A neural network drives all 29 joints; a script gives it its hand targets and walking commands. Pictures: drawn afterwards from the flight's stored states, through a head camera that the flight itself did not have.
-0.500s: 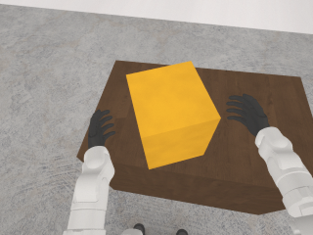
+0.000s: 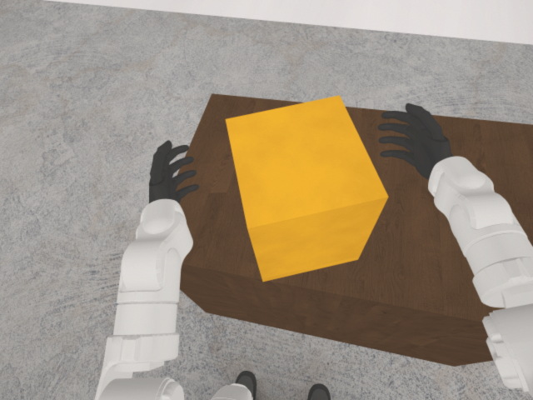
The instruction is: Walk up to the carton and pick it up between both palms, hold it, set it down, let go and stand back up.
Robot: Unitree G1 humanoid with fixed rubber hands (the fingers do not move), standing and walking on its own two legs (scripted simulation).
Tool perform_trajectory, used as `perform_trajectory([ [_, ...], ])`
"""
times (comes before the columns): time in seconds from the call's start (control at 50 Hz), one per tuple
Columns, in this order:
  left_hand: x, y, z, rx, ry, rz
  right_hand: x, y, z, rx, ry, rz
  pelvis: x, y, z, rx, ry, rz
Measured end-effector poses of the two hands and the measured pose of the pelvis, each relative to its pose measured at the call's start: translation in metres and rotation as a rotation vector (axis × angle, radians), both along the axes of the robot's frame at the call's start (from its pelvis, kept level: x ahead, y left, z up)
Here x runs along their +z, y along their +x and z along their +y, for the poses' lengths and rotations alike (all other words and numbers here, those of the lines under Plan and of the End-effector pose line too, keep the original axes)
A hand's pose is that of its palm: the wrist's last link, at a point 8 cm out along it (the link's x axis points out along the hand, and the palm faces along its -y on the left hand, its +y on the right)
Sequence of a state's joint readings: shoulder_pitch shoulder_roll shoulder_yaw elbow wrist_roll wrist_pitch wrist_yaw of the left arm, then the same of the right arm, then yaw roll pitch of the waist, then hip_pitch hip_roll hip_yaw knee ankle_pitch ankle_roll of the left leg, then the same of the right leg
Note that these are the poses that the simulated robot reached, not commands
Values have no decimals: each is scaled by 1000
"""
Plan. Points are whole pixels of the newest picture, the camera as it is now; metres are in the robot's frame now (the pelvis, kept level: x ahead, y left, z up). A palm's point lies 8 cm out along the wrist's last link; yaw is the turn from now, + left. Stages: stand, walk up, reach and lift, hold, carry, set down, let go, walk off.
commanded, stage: reach and lift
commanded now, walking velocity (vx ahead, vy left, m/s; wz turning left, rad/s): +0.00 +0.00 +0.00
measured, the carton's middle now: (298, 196) +0.45 +0.05 -0.06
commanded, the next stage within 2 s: none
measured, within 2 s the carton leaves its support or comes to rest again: neither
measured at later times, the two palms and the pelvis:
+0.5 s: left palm (170, 172) +0.38 +0.23 +0.08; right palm (426, 115) +0.52 -0.13 +0.10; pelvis +0.01 +0.00 +0.00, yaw +0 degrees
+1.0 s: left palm (189, 222) +0.35 +0.23 -0.03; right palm (387, 175) +0.49 -0.10 -0.03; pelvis +0.01 +0.02 -0.01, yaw -1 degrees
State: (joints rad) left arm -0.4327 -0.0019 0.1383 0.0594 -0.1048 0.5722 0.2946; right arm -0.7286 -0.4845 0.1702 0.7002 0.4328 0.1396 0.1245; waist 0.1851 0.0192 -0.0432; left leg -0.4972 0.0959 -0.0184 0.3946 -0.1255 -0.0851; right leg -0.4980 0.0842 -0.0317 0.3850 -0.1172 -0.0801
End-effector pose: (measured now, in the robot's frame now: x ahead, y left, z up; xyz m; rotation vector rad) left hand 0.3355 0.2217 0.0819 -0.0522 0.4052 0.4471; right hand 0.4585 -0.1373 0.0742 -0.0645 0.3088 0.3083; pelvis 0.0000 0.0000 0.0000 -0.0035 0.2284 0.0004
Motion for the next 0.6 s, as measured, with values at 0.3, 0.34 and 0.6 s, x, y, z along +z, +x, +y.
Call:
perform_trajectory([
  [0.3,11,28,6,12,-3,1,20,40,11,-1,6,-32,-2,3,-2,5,5,85],
  [0.34,10,32,6,14,-5,2,22,44,11,-6,5,-36,-2,4,-1,4,6,96],
  [0.6,-20,46,12,39,0,28,3,62,9,-34,-15,-30,-2,11,4,-9,9,147],
])
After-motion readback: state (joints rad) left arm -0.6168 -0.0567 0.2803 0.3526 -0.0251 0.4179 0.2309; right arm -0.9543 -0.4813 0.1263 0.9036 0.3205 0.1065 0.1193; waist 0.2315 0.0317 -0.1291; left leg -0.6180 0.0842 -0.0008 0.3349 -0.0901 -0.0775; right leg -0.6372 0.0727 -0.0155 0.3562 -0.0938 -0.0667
